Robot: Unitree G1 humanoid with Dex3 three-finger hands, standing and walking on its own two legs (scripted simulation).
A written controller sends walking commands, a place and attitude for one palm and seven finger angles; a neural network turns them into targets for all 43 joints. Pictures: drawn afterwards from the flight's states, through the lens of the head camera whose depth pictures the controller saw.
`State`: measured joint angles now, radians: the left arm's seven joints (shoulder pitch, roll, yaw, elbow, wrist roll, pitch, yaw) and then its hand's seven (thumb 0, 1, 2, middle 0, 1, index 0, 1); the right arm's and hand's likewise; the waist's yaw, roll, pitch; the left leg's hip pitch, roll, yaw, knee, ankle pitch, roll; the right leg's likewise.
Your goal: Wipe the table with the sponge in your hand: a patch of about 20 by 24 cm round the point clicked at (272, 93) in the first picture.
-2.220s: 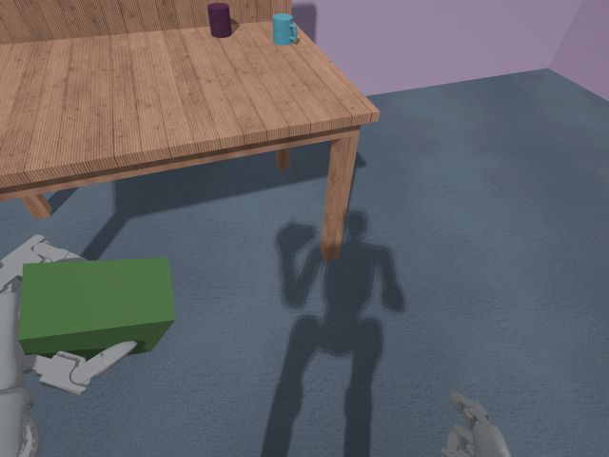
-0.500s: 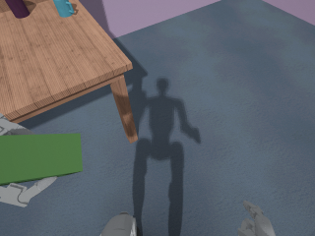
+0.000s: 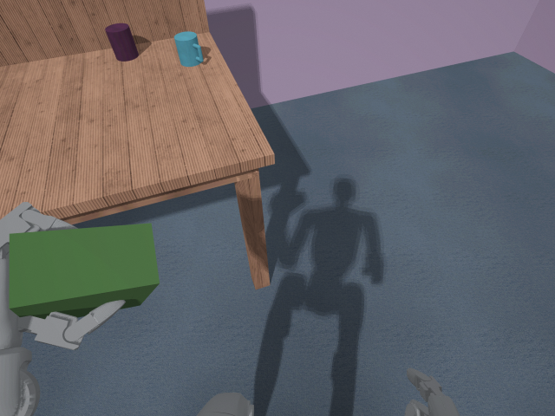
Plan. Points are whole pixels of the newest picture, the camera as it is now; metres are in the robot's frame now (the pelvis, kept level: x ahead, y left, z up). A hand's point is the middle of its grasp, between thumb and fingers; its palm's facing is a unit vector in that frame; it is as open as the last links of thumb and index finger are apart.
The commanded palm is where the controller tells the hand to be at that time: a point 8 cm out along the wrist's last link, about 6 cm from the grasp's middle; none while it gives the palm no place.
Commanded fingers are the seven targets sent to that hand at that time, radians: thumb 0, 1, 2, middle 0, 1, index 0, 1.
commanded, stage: take the last steps up to it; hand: left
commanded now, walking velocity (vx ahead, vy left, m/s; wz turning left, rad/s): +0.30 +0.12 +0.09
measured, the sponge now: (107, 274) +0.22 +0.21 +0.16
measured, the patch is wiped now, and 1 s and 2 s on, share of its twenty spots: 0.00 0.00 0.00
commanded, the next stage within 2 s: come to a stop and stand still in 1.68 s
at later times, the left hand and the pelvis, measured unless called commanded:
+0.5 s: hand (112, 227) +0.27 +0.22 +0.18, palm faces +0.46 -0.76 -0.46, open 10.0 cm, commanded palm +0.22 +0.26 +0.18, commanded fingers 0.00 0.10 1.30 -1.20 -1.60 -1.20 -1.60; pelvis +0.07 -0.02 -0.01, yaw +2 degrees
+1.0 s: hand (113, 163) +0.38 +0.27 +0.18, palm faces +0.46 -0.81 -0.36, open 10.0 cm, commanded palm +0.31 +0.30 +0.18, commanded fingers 0.00 0.10 1.30 -1.20 -1.60 -1.20 -1.60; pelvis +0.16 +0.02 +0.00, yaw +2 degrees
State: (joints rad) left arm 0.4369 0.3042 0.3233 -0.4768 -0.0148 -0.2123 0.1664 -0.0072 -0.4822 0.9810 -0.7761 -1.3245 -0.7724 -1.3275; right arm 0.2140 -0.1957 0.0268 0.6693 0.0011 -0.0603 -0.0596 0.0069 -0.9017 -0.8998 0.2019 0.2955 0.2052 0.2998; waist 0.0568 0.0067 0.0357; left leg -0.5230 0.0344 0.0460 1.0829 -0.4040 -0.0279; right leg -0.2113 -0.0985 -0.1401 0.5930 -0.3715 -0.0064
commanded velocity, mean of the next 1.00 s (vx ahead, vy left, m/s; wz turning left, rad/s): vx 0.30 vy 0.11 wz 0.04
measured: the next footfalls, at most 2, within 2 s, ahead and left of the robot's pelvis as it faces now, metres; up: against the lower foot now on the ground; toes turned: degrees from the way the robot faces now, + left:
left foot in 0.20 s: +0.09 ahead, +0.13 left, +0.00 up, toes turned +10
right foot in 0.46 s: +0.14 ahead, -0.12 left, +0.00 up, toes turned -8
